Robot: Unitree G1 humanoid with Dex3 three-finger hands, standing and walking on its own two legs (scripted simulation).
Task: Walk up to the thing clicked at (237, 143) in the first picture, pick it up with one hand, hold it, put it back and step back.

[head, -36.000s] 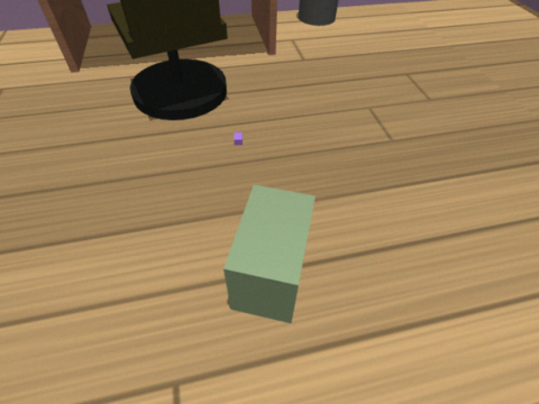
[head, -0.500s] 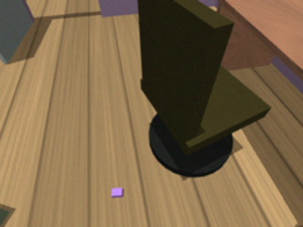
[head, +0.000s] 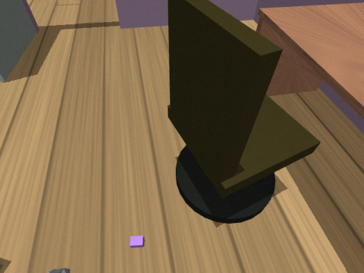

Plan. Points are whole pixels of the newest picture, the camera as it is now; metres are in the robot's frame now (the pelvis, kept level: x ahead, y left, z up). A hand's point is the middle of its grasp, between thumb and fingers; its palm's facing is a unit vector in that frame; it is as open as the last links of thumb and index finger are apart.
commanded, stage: walk up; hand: left
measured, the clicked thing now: (137, 241) +0.40 +0.22 -0.76
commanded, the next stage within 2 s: stand in 0.62 s
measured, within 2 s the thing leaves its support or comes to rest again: neither
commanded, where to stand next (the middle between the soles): +0.04 -0.01 m, yaw +1 degrees
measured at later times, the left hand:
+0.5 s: hand out of the picture +0.08 +0.26 -0.15, palm faces -0.01 -0.94 -0.34, open 7.4 cm
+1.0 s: hand out of the picture +0.09 +0.25 -0.15, palm faces -0.03 -0.94 -0.34, open 7.4 cm
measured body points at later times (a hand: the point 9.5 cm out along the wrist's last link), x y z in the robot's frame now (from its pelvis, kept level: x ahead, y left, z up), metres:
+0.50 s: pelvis +0.01 +0.00 +0.00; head +0.02 +0.00 +0.45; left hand +0.08 +0.31 -0.13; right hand +0.09 -0.29 -0.13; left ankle +0.02 +0.13 -0.74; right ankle -0.01 -0.13 -0.74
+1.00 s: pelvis +0.01 +0.00 +0.00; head +0.03 -0.01 +0.45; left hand +0.09 +0.30 -0.13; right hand +0.10 -0.30 -0.13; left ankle +0.02 +0.13 -0.74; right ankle -0.01 -0.13 -0.74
